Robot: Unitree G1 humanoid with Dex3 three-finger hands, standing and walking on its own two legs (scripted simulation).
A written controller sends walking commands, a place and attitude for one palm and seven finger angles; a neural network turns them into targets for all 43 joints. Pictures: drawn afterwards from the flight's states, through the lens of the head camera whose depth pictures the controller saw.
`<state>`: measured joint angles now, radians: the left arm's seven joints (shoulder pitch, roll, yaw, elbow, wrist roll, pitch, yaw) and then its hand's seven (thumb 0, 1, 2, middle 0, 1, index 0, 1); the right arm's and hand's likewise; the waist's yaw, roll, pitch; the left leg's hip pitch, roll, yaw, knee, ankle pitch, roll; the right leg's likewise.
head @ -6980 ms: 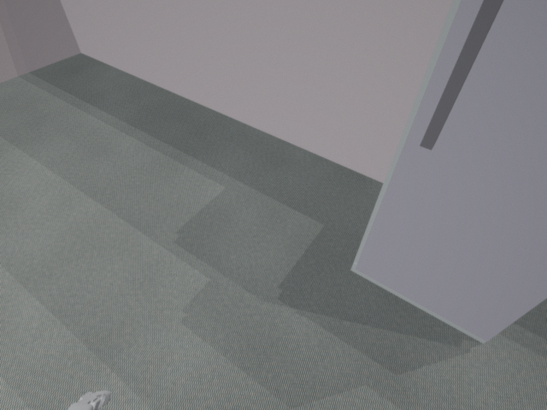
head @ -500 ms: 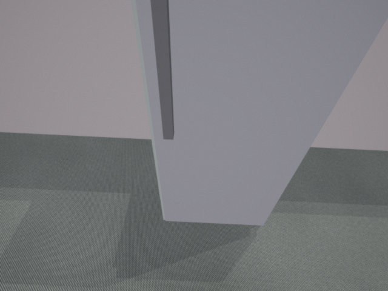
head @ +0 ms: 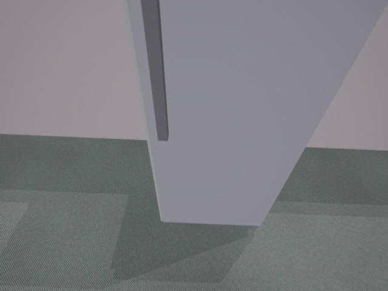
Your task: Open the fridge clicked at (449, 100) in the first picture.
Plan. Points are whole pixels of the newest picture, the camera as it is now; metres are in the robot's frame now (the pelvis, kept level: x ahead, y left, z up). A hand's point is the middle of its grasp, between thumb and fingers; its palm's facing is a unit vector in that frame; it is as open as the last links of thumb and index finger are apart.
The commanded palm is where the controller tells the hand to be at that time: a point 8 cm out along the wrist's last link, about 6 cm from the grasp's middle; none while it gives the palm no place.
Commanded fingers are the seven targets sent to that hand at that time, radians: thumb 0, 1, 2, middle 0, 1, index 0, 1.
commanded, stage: look again from close up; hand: left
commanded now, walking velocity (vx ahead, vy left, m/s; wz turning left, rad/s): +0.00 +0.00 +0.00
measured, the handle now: (159, 75) +0.53 +0.13 +0.18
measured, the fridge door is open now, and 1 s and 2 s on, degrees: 0 0 0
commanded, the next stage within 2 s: none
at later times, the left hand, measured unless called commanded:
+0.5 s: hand out of the picture +0.00 +0.17 -0.17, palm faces +0.02 -0.98 -0.22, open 7.4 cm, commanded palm none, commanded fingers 0.00 0.90 0.90 -0.20 -0.30 -0.20 -0.30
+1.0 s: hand out of the picture +0.00 +0.17 -0.17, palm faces +0.03 -0.98 -0.21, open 7.4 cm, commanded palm none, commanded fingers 0.00 0.90 0.90 -0.20 -0.30 -0.20 -0.30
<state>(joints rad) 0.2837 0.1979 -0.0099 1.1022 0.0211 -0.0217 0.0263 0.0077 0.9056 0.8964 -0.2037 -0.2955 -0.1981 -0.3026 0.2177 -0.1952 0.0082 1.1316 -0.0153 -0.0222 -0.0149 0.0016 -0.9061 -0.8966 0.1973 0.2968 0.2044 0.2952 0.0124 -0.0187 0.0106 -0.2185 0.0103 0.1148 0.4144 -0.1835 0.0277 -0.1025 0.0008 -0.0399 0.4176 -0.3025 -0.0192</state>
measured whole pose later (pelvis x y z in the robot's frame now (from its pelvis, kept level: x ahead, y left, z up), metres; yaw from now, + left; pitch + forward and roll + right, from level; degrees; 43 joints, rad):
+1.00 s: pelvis +0.01 -0.02 +0.00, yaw +0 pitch -1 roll +1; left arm 0.29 0.19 -0.01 1.11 0.02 -0.03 0.03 0.01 0.91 0.90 -0.20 -0.30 -0.20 -0.30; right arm 0.21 -0.19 0.01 1.15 -0.02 -0.02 -0.02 0.00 -0.91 -0.90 0.20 0.30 0.20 0.30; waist 0.02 -0.02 0.02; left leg -0.20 0.03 0.10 0.40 -0.18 0.00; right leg -0.07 0.02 -0.05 0.39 -0.30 -0.04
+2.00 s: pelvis +0.00 -0.02 +0.00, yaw +1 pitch -1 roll +0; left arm 0.31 0.18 0.00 1.12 0.02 -0.03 0.03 0.01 0.91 0.90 -0.20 -0.30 -0.20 -0.30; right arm 0.23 -0.17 0.01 1.16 -0.01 -0.02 -0.03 0.00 -0.91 -0.90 0.20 0.30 0.20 0.30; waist 0.02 -0.02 0.02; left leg -0.21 0.03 0.09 0.41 -0.18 0.00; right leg -0.07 0.02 -0.06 0.38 -0.29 -0.04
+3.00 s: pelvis +0.00 +0.00 +0.00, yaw +1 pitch -1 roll +0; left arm 0.30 0.19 0.00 1.13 0.02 -0.02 0.03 0.01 0.91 0.90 -0.20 -0.30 -0.20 -0.30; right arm 0.22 -0.17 0.01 1.15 -0.01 -0.02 -0.02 0.00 -0.91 -0.90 0.20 0.30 0.20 0.30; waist 0.02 -0.02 0.02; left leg -0.20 0.01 0.09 0.39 -0.17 0.02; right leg -0.07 0.00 -0.07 0.37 -0.28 -0.02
